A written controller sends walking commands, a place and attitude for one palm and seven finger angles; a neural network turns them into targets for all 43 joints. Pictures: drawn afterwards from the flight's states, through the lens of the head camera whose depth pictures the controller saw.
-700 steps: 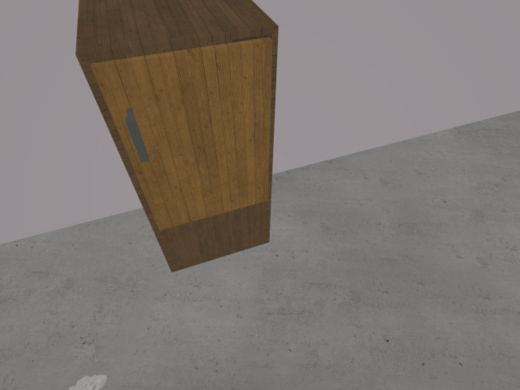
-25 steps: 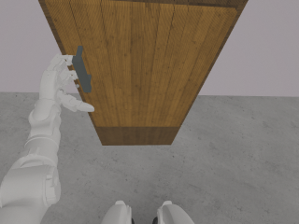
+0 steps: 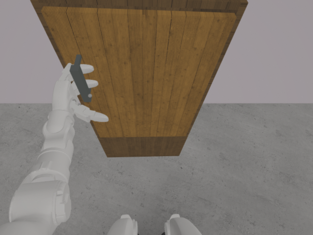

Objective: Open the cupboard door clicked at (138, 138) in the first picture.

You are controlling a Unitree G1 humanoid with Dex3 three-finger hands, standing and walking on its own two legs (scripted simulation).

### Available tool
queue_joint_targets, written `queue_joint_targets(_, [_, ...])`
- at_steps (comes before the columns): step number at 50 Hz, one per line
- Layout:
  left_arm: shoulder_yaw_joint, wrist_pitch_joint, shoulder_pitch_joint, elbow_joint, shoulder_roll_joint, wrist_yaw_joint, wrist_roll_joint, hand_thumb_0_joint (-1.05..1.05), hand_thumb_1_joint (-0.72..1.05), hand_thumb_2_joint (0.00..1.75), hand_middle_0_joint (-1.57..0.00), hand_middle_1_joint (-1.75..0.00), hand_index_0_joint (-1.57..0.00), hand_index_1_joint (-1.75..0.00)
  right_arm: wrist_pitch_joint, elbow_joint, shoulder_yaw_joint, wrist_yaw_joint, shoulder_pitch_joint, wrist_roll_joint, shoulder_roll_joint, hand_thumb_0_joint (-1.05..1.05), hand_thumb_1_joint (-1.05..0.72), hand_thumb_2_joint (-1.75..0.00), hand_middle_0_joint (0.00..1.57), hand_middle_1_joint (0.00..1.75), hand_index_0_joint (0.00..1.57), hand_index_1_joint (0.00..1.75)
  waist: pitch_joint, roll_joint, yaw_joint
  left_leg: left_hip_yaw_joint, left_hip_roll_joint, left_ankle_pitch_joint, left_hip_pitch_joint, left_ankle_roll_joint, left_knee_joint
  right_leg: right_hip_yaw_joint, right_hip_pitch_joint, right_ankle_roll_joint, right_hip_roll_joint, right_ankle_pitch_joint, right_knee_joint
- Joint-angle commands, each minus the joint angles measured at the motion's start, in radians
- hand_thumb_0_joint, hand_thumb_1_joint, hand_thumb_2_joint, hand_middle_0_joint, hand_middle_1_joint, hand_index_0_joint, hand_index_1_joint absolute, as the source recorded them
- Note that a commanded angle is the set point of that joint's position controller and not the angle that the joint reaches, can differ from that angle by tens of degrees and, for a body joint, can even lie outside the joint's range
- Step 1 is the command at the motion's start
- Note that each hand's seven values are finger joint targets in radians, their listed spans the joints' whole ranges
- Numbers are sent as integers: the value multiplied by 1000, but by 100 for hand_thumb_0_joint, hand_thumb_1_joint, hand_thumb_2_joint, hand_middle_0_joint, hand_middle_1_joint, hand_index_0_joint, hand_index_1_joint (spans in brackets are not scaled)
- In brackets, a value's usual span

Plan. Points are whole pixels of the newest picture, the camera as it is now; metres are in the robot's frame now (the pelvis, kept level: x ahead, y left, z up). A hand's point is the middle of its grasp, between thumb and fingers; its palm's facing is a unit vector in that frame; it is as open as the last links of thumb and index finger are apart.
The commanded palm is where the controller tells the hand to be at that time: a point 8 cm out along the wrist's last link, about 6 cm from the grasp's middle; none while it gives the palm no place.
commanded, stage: slide the fingers in behind the handle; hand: left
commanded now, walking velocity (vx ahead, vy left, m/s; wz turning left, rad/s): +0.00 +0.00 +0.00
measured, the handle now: (83, 79) +0.51 +0.18 +0.06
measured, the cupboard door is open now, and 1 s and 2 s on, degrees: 0 0 30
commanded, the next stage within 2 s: close the thumb around the handle in 0.44 s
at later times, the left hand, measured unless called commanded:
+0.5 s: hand (90, 96) +0.46 +0.16 +0.06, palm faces -0.01 -1.00 -0.02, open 14.0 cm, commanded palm +0.43 +0.21 +0.06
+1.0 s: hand (89, 95) +0.46 +0.16 +0.06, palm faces -0.02 -1.00 -0.01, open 8.3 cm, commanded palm +0.43 +0.21 +0.06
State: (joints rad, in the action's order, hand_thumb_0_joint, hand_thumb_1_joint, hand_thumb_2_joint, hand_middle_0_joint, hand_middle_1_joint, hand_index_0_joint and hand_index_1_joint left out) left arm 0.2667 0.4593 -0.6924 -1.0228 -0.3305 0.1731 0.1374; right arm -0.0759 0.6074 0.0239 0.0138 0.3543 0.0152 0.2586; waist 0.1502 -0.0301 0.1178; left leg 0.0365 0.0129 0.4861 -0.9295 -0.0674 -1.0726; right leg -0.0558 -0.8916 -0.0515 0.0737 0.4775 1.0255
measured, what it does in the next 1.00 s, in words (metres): stands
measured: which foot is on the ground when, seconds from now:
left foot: down 0.00-1.00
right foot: down 0.00-1.00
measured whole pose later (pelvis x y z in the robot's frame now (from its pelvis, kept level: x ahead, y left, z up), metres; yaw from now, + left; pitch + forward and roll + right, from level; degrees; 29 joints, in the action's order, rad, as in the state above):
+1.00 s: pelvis +0.00 +0.01 +0.00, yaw +0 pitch +20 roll -3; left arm 0.26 0.47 -0.72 -1.04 -0.33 0.16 0.13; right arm -0.07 0.62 0.02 0.01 0.36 0.01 0.26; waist 0.15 -0.03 0.12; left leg 0.04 0.02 0.49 -0.95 -0.08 -1.09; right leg -0.05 -0.91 -0.04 0.07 0.48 1.04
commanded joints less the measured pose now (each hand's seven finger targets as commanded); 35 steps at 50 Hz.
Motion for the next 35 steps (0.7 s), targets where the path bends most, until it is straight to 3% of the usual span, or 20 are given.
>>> queue_joint_targets(1, [40,72,-403,202,-218,-12,3,0,-50,30,-30,-120,-30,-120,21,-73,-58,-8,105,-2,159,0,-90,-90,20,30,20,30,383,-28,3,-84,-8,-333,265,32,108,74,192,25,-15,-356,-125])
queue_joint_targets(2, [8,75,-417,216,-176,-9,5,0,-50,30,-30,-120,-30,-120,24,-74,-58,-6,102,-1,154,0,-90,-90,20,30,20,30,397,-30,14,-88,-10,-343,290,33,108,68,179,25,-14,-360,-122])
queue_joint_targets(4, [4,76,-403,207,-170,0,8,0,-50,30,-30,-120,-30,-120,26,-71,-61,-6,100,0,158,0,-90,-90,20,30,20,30,399,-24,14,-89,-12,-334,296,33,103,69,167,25,-14,-346,-126])
queue_joint_targets(5, [22,80,-409,200,-194,1,11,0,-50,30,-30,-120,-30,-120,26,-70,-60,-8,106,0,161,0,-90,-90,20,30,20,30,394,-32,9,-91,-10,-341,291,33,101,70,168,21,-14,-350,-122])
queue_joint_targets(8, [-9,79,-435,197,-155,1,13,0,-50,30,-30,-120,-30,-120,30,-64,-61,-7,101,1,156,0,-90,-90,20,30,20,30,397,-33,18,-93,-10,-332,304,33,101,68,156,24,-13,-341,-125])
queue_joint_targets(12, [10,80,-451,187,-190,2,7,0,-50,30,-30,-120,-30,-120,30,-56,-61,-11,106,0,161,0,-90,-90,20,30,20,30,412,-40,17,-93,-9,-344,290,33,97,72,168,24,-17,-360,-117])
queue_joint_targets(13, [-15,81,-457,196,-158,5,8,0,-50,30,-30,-120,-30,-120,31,-57,-62,-10,104,1,159,0,-90,-90,20,30,20,30,415,-35,25,-98,-11,-350,311,34,98,66,151,25,-16,-356,-117])
queue_joint_targets(15, [15,82,-437,187,-185,3,13,0,-50,30,-30,-120,-30,-120,31,-59,-62,-10,109,0,163,0,-90,-90,20,30,20,30,412,-24,14,-97,-10,-353,302,32,96,67,162,23,-14,-356,-117])
queue_joint_targets(18, [0,75,-459,171,-172,3,10,0,-50,30,-30,-120,-30,-120,32,-53,-61,-10,105,0,160,0,-90,-90,20,30,20,30,399,-35,22,-93,-8,-330,284,31,96,71,156,25,-15,-342,-121])
queue_joint_targets(19, [18,71,-445,157,-192,3,10,0,-50,30,-30,-120,-30,-120,30,-53,-61,-11,107,0,163,0,-90,-90,20,30,20,30,387,-6,19,-93,-8,-312,266,29,96,72,164,26,-15,-332,-125])
queue_joint_targets(20, [40,78,-451,171,-227,2,8,0,-50,30,-30,-120,-30,-120,30,-59,-61,-13,110,0,167,0,-90,-90,20,30,20,30,395,-25,11,-92,-6,-319,261,29,95,75,177,23,-15,-340,-121])
queue_joint_targets(21, [10,76,-455,173,-192,5,8,0,-50,30,-30,-120,-30,-120,31,-60,-58,-12,103,1,161,0,-90,-90,20,30,20,30,406,-32,19,-89,-4,-319,269,28,96,79,177,26,-17,-346,-123])
queue_joint_targets(23, [5,73,-453,157,-178,7,9,0,-50,30,-30,-120,-30,-120,31,-58,-59,-12,104,1,160,0,-90,-90,20,30,20,30,389,-33,21,-91,-7,-315,275,30,96,72,155,25,-15,-332,-125])
queue_joint_targets(24, [33,71,-452,149,-210,5,14,0,-50,30,-30,-120,-30,-120,30,-55,-59,-13,109,-1,166,0,-90,-90,20,30,20,30,385,-11,18,-92,-8,-306,260,29,98,72,164,25,-15,-325,-126])
queue_joint_targets(27, [63,77,-454,170,-251,9,15,0,-50,30,-30,-120,-30,-120,32,-61,-57,-17,107,-1,168,0,-90,-90,20,30,20,30,418,-29,7,-86,-6,-315,254,28,93,80,189,26,-18,-341,-120])
queue_joint_targets(29, [37,79,-443,183,-218,13,13,0,-39,35,-31,-121,-31,-121,33,-66,-57,-15,104,0,161,0,-90,-90,20,30,20,30,427,-59,3,-89,-7,-334,284,32,97,73,177,23,-16,-346,-118])
queue_joint_targets(30, [28,82,-450,178,-214,15,11,0,-33,37,-31,-122,-31,-122,33,-65,-57,-14,108,0,163,0,-90,-90,20,30,20,30,417,-68,13,-97,-10,-348,302,34,97,65,153,19,-12,-345,-112])
queue_joint_targets(32, [32,85,-444,195,-213,12,14,0,-22,42,-32,-123,-32,-123,31,-61,-60,-13,106,-1,164,0,-90,-90,20,30,20,30,436,-69,7,-102,-14,-365,323,38,96,62,147,20,-11,-349,-108])
queue_joint_targets(33, [9,80,-433,175,-181,14,16,0,-16,44,-32,-124,-32,-124,30,-61,-59,-11,107,1,163,0,-90,-90,20,30,20,30,412,-53,17,-104,-15,-359,323,37,100,57,131,21,-10,-337,-115])
queue_joint_targets(35, [16,78,-454,173,-184,12,21,0,-5,49,-33,-125,-33,-125,31,-58,-62,-13,112,-1,169,0,-90,-90,20,30,20,30,398,-37,25,-109,-16,-352,318,36,96,53,112,21,-9,-326,-112])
